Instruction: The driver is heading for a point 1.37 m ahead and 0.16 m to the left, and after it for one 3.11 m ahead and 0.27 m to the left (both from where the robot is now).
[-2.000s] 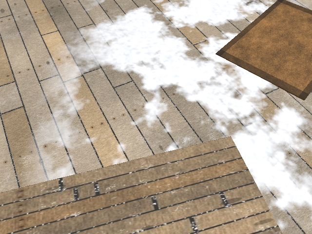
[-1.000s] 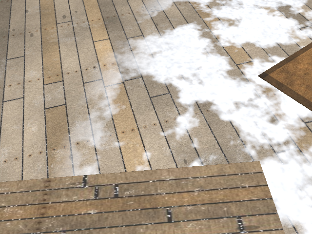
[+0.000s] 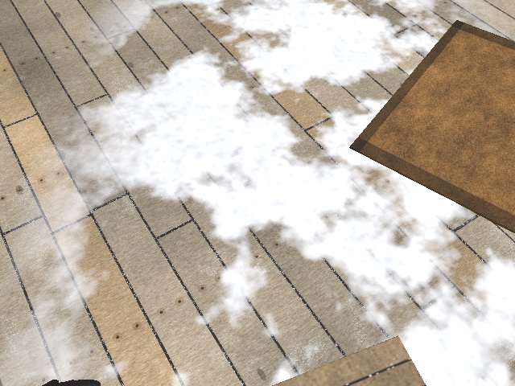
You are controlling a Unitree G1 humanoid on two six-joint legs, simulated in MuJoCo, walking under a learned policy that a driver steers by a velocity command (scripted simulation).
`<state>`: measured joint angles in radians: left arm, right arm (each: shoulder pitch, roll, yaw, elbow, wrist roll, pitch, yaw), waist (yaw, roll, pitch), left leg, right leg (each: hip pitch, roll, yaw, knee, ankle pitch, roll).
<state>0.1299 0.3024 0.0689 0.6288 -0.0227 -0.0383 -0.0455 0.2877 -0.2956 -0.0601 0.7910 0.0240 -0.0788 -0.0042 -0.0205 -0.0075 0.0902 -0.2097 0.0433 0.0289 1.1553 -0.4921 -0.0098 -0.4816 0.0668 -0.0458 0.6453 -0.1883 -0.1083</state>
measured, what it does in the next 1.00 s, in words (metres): walks ahead, turning left: left foot, then right foot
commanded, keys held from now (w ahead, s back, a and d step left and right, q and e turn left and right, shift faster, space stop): w+e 0.04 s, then w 0.10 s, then w+q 0.68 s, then w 0.18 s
